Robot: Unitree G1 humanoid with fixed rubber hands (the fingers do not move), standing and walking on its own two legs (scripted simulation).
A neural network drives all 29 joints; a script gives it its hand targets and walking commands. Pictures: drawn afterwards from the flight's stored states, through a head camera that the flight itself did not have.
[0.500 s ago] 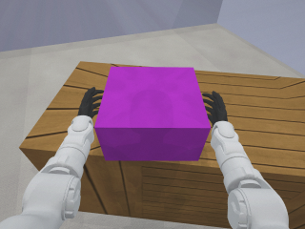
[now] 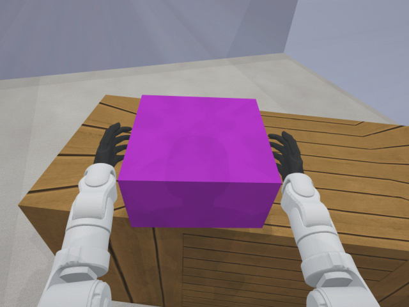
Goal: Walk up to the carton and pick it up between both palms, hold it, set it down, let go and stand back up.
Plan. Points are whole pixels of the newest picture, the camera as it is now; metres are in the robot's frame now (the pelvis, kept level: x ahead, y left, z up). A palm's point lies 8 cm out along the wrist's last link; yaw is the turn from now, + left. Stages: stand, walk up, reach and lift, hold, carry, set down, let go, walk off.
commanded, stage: reach and lift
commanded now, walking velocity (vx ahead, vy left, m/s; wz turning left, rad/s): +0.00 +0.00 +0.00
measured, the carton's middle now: (198, 157) +0.43 +0.02 +0.09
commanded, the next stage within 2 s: hold in 1.14 s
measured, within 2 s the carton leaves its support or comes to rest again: neither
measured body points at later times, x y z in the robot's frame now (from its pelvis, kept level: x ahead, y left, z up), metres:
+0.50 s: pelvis -0.02 +0.01 +0.00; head -0.06 +0.04 +0.45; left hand +0.36 +0.19 +0.16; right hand +0.34 -0.18 +0.15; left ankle +0.01 +0.12 -0.75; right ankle -0.02 -0.10 -0.75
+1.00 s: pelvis -0.01 +0.01 +0.00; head -0.05 +0.04 +0.45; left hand +0.36 +0.19 +0.16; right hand +0.35 -0.18 +0.16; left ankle +0.01 +0.12 -0.75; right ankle -0.02 -0.10 -0.75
